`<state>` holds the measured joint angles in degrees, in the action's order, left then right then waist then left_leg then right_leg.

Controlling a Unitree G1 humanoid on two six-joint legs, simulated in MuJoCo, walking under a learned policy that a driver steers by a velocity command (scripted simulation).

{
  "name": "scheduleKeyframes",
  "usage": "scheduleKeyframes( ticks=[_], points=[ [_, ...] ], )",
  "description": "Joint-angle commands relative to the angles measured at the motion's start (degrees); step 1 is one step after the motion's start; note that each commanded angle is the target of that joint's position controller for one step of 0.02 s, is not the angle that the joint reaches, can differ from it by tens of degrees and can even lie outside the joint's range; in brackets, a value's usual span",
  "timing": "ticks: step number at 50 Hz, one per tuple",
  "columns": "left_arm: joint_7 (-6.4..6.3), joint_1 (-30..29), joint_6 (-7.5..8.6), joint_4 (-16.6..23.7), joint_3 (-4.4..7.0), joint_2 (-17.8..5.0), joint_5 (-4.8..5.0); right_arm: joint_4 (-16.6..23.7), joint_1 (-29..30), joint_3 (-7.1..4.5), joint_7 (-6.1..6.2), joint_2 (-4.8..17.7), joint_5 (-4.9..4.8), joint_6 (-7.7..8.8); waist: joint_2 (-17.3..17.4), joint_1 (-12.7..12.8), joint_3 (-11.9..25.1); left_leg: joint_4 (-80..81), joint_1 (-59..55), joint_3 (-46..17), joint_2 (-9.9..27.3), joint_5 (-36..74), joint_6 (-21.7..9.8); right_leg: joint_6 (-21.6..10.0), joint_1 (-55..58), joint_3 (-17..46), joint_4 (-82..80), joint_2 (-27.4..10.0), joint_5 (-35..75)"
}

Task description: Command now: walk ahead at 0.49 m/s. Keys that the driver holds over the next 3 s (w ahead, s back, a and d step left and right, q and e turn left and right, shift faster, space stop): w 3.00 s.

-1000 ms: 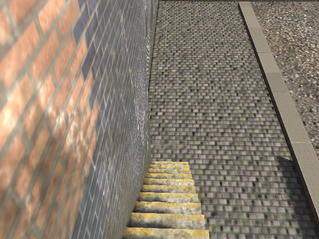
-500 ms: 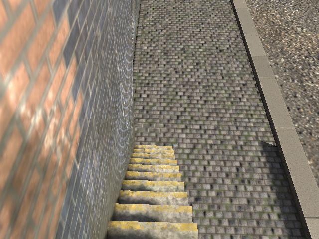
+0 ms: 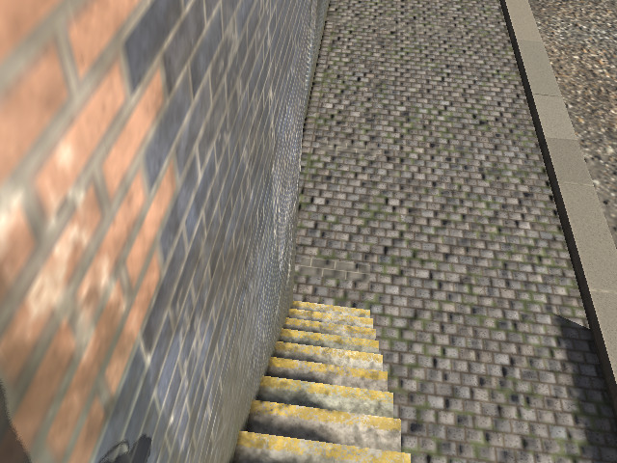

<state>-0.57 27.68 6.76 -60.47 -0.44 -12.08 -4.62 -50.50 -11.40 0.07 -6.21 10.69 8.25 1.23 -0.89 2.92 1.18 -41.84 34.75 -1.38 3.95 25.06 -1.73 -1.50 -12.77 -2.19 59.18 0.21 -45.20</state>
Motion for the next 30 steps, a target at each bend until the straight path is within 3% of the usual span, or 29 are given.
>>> scheduleKeyframes(
  ticks=[1,2,3,4,5,6,7,8,9,10,11,12,13,14,15,16,17,18,19,20,22,23,24,25,26,27,28,29,30],
  points=[
    [-1.84,2.16,1.18,1.04,0.60,-8.45,0.47,5.53,-0.97,1.35,-3.86,3.38,1.18,-0.81,-1.67,0.72,-10.41,11.93,-10.08,1.37,1.31,-0.63,0.43,-8.39,-14.34,11.67,-2.33,-9.52,3.28],
    [-1.64,2.98,-0.16,-0.15,0.58,-9.66,1.70,3.98,-5.20,1.11,-3.25,4.02,0.25,-0.57,3.09,-0.62,-9.44,24.21,-12.62,0.48,2.99,4.76,0.03,-6.89,-9.33,12.12,7.35,-7.64,3.00],
    [-0.05,1.81,-1.24,0.55,0.17,-9.93,0.88,-0.34,-16.61,-0.68,-2.67,7.31,-0.68,0.26,5.72,-5.09,-5.91,26.31,-25.74,4.79,1.46,8.14,-0.49,-4.95,-12.22,10.01,20.91,-3.96,4.74],
    [3.30,1.43,-1.80,1.29,-0.82,-8.49,-2.16,-3.73,-30.81,-3.12,-0.67,12.15,-0.57,2.06,11.82,-10.22,-1.82,23.29,-41.63,5.59,2.63,3.71,-2.60,0.98,-19.29,5.93,43.47,1.75,4.62],
    [6.38,5.14,-1.41,2.44,0.25,-8.03,-0.83,-2.21,-34.70,-4.49,-1.57,18.05,-0.48,2.07,16.87,-9.91,10.21,2.34,-56.61,-1.38,4.23,8.00,-8.94,0.78,-35.44,9.48,63.11,9.69,1.19],
    [6.31,7.09,0.42,5.92,0.71,-7.63,1.15,-1.76,-41.75,-4.87,-3.49,19.96,0.82,2.04,18.53,-8.73,20.99,-1.03,-69.08,-16.43,13.24,18.26,-17.24,1.50,-45.43,10.81,75.51,10.56,-2.21],
    [4.97,-2.38,1.77,11.87,-1.57,-6.37,3.70,-1.79,-37.22,-4.44,-3.79,16.68,1.73,3.00,8.90,-9.65,13.35,5.24,-67.37,-22.55,16.72,5.65,-18.01,0.78,-60.22,10.08,72.60,8.69,2.90],
    [2.92,-9.63,2.48,18.37,-2.96,-6.23,4.73,2.11,-25.64,-4.34,-4.44,17.50,-2.29,4.14,7.13,-7.09,7.00,13.42,-57.34,-32.35,24.07,-18.15,-21.95,3.21,-69.47,8.95,70.83,0.85,6.15],
    [0.41,-13.25,2.07,18.88,-3.34,-6.53,5.12,2.47,-19.60,-3.04,-4.38,11.38,-2.68,5.02,2.05,-4.91,-1.54,19.92,-39.83,-34.43,23.38,-39.04,-19.59,3.65,-69.13,10.35,63.15,-4.87,14.22],
    [-0.70,-9.09,0.88,17.41,-4.37,-4.97,5.32,3.85,-11.45,0.10,-2.02,0.94,-1.07,6.53,0.85,-0.08,-5.80,17.13,-23.03,-28.21,20.97,-39.29,-16.67,4.47,-62.96,18.41,32.86,-12.81,36.43],
    [-0.03,-5.61,-0.05,15.03,-5.16,-2.75,5.40,6.93,-5.80,1.27,-0.96,-1.89,-1.48,6.52,3.63,2.57,-11.54,20.93,-4.42,-21.68,17.78,-38.37,-15.46,6.86,-49.81,15.03,23.58,-12.29,36.26],
    [1.07,3.74,-1.49,10.57,-2.74,-6.35,4.32,7.41,-7.12,0.79,-0.13,0.06,-5.06,7.70,8.28,3.33,-9.66,13.20,12.64,-8.22,6.89,-47.86,-11.58,7.26,-32.07,9.77,17.26,-8.40,45.00],
    [2.65,3.97,-2.34,8.52,-0.83,-5.18,2.35,7.10,-7.08,-0.21,-0.40,4.78,-6.32,7.61,6.89,3.56,-9.56,15.23,21.73,-2.45,3.50,-56.41,-8.28,7.64,-18.20,4.81,14.84,-5.99,44.78],
    [4.73,2.07,-1.97,7.86,-0.73,-3.82,-0.48,5.59,-10.84,-1.26,0.17,8.95,-3.69,7.39,7.73,2.74,-9.15,14.00,29.06,-4.78,6.40,-50.80,-10.61,6.65,-9.91,1.97,29.96,-3.07,49.88],
    [4.64,-0.59,-1.48,9.34,0.36,-6.19,-0.38,3.85,-15.01,-1.39,1.62,8.20,-3.16,8.33,8.12,-1.08,-7.33,5.08,12.86,-8.35,5.95,-50.25,-10.83,5.27,-29.46,9.32,24.49,-3.79,53.66],
    [3.89,-5.44,-0.74,11.60,0.41,-6.88,-0.24,2.88,-17.81,-0.43,2.16,5.41,-4.28,8.78,5.38,-3.53,-3.85,0.19,-0.74,-9.55,7.00,-40.65,-9.92,4.61,-37.43,12.07,15.35,-4.57,52.02],
    [3.37,-9.84,-0.29,13.69,-0.25,-5.95,0.75,1.45,-20.49,0.32,2.38,2.86,-3.62,8.67,3.92,-5.05,-2.43,-2.94,-9.28,-12.87,8.96,-34.60,-10.16,5.47,-42.18,13.99,8.38,-6.59,51.38],
    [3.04,-12.57,-0.50,15.25,-0.97,-4.50,1.54,0.12,-22.92,0.17,2.86,3.31,-3.33,8.24,3.58,-6.42,-1.84,-4.78,-15.98,-15.92,10.44,-34.01,-10.89,6.41,-46.85,15.59,3.05,-7.24,51.11],
    [3.07,-8.16,-1.83,12.54,-1.53,-5.23,3.03,1.06,-22.47,-0.50,3.94,4.43,-5.19,7.30,-1.49,-6.28,-2.04,-7.64,-15.97,-13.37,8.06,-47.45,-8.62,7.37,-45.80,12.19,-10.87,-9.15,66.57],
    [2.87,-10.78,-3.36,13.08,-1.62,-4.89,2.68,1.24,-23.19,-0.21,3.71,4.59,-4.07,5.78,-0.38,-6.72,-3.48,-6.92,-5.91,-13.41,6.18,-56.92,-9.21,7.57,-36.13,9.56,-10.79,-7.85,69.76],
    [2.53,-9.47,-4.88,13.81,-1.07,-6.21,2.26,4.30,-17.76,-0.98,2.30,6.86,-4.50,3.69,4.37,-5.52,-6.09,-1.28,4.33,-14.68,5.88,-68.95,-9.75,7.64,-26.57,6.38,-9.60,-6.10,59.00],
    [2.11,-11.21,-4.85,14.67,-0.86,-7.09,2.42,5.38,-17.23,-1.33,2.20,6.59,-4.26,3.31,4.94,-6.21,-8.67,-0.42,4.61,-16.14,6.58,-71.19,-9.94,7.93,-26.23,6.59,-12.75,-6.46,56.67],
    [1.64,-12.68,-4.55,15.23,-1.35,-6.56,3.20,5.58,-16.63,-1.48,2.88,6.22,-4.12,3.26,4.04,-7.43,-10.02,-2.32,1.87,-17.29,7.30,-68.58,-9.06,7.78,-26.82,8.68,-20.42,-8.13,57.29],
    [1.04,-13.68,-4.35,15.67,-1.58,-6.28,4.06,5.54,-16.34,-1.82,3.53,7.35,-3.95,2.99,3.56,-8.37,-10.13,-4.80,-1.27,-19.04,8.00,-66.97,-8.58,7.63,-25.61,9.34,-26.18,-8.81,56.33],
    [0.08,-14.96,-3.94,16.28,-1.40,-6.21,3.74,5.16,-14.93,-2.12,3.43,8.89,-3.91,2.57,3.96,-8.12,-8.77,-6.76,-2.34,-21.58,9.12,-64.86,-7.85,7.06,-22.38,9.74,-27.99,-9.37,53.15],
    [-0.12,-12.83,-2.94,15.95,-1.13,-6.13,3.46,5.85,-10.84,-2.37,3.46,9.90,-4.36,2.38,5.69,-7.11,-8.80,-10.56,-5.96,-20.29,9.33,-60.42,-7.31,6.83,-20.31,7.23,-32.03,-8.18,46.96],
    [0.04,-1.53,-2.09,12.07,-1.08,-6.30,4.00,7.87,-2.14,-1.73,2.74,9.69,-4.16,2.12,6.26,-2.16,-4.99,-19.26,-8.27,-17.52,8.82,-57.09,-6.14,6.69,-12.22,6.48,-39.76,-9.13,53.63],
    [0.64,11.49,-0.60,6.03,0.89,-8.48,4.43,6.65,-2.40,-1.32,1.06,9.26,-3.09,1.87,0.41,2.13,0.54,-34.22,-3.25,-9.73,4.53,-61.62,-2.89,5.00,8.59,0.96,-43.75,-6.74,62.56],
    [1.60,18.26,0.58,2.72,4.19,-15.59,3.05,1.78,-11.42,-1.39,-1.49,8.25,-0.80,1.83,-9.38,4.04,6.39,-52.54,2.65,0.06,-3.76,-59.74,1.25,1.20,27.01,-1.81,-38.10,-5.95,70.41]
  ],
)
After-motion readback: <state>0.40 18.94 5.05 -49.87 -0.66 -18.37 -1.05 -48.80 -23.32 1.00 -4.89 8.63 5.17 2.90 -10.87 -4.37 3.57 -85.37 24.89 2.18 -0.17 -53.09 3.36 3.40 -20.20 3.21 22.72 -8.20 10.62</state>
